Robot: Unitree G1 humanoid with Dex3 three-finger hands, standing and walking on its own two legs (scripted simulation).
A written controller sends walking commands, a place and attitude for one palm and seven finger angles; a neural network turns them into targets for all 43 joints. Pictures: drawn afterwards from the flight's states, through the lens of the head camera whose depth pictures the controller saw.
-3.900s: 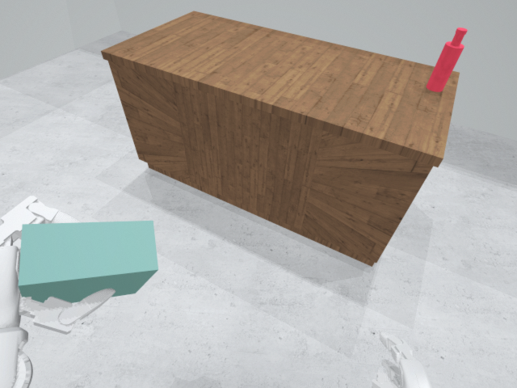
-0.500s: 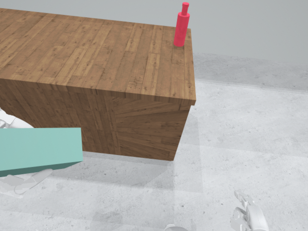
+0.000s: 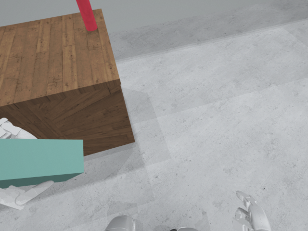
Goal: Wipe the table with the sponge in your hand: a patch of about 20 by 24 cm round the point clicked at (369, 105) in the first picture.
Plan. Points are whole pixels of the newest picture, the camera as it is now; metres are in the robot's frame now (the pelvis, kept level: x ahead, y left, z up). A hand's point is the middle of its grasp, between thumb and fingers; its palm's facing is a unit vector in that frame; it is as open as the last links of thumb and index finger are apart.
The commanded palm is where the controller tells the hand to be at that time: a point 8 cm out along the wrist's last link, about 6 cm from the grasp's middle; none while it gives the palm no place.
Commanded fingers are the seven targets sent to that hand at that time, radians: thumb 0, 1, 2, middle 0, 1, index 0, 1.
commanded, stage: turn to face it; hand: left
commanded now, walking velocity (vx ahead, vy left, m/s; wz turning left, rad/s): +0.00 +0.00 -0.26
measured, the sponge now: (50, 163) +0.23 +0.19 +0.14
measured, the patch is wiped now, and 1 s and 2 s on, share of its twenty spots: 0.00 0.00 0.00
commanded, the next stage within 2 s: take the last steps up to it in 0.28 s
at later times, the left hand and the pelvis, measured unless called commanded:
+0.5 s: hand (28, 188) +0.18 +0.20 +0.16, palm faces +0.34 -0.84 -0.43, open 10.2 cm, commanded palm +0.14 +0.24 +0.18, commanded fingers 0.00 0.10 1.30 -1.20 -1.60 -1.20 -1.60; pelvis -0.06 -0.02 -0.01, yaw -8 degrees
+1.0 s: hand (5, 180) +0.20 +0.25 +0.16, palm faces +0.36 -0.83 -0.42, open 10.2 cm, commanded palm +0.15 +0.29 +0.18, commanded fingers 0.00 0.10 1.30 -1.20 -1.60 -1.20 -1.60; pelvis -0.03 +0.02 +0.00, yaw -4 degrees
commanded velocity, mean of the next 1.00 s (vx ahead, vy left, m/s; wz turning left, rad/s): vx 0.19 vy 0.10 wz -0.04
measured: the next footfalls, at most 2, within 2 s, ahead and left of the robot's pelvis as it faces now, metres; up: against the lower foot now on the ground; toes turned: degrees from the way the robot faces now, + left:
left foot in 0.26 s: +0.00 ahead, +0.13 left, +0.00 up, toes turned -1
right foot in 0.48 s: -0.01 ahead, -0.12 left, +0.00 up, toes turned -9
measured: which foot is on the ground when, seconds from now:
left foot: up 0.00-0.24, down 0.26-0.50, up 0.52-0.86, down 0.88-1.00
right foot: down 0.00-0.28, up 0.30-0.46, down 0.48-0.90, up 0.92-1.00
